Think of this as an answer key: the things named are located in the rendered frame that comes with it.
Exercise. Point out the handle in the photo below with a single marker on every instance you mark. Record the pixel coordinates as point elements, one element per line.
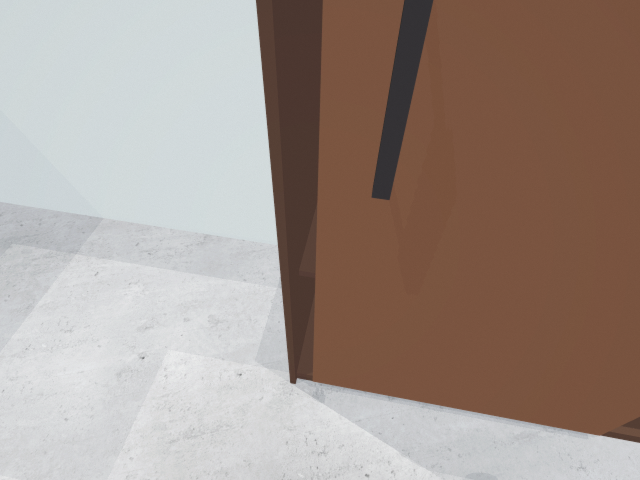
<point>413,28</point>

